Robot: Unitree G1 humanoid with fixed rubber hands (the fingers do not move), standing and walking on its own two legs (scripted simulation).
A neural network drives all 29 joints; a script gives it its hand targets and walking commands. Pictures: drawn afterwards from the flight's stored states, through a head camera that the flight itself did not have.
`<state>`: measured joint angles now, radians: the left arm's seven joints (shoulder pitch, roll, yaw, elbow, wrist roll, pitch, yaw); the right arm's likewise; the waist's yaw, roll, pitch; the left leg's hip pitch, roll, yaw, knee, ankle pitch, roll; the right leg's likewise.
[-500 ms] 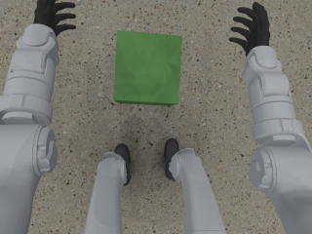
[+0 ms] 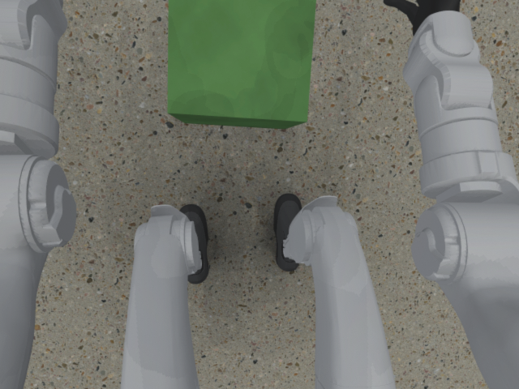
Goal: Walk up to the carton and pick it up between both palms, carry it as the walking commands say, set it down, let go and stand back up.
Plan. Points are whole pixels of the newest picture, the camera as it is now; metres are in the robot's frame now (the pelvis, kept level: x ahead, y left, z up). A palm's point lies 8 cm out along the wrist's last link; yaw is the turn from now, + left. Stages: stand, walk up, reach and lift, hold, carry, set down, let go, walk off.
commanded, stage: reach and lift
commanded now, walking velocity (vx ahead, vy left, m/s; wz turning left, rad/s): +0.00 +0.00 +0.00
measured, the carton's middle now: (239, 58) +0.58 -0.01 -0.43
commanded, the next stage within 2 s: none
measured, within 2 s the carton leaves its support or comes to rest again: neither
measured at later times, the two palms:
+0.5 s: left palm (102, 25) +0.58 +0.20 -0.26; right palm (368, 62) +0.53 -0.21 -0.26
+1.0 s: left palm (125, 49) +0.57 +0.20 -0.35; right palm (345, 61) +0.55 -0.20 -0.34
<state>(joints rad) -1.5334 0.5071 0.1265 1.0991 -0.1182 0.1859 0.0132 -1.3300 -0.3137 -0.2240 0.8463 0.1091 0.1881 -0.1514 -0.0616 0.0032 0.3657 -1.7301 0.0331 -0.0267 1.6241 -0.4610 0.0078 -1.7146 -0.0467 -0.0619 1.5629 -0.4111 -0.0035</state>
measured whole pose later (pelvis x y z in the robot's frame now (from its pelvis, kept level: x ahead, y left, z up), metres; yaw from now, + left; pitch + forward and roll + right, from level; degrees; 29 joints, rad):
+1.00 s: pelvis +0.00 +0.00 -0.18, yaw -2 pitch +30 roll -4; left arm -1.61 0.53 0.06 1.29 -0.23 0.08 0.04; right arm -1.58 -0.31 -0.22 1.19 0.17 0.10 -0.13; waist -0.04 0.00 0.52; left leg -2.20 0.03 -0.06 2.27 -0.60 0.01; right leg -2.18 -0.05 -0.06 2.20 -0.53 0.00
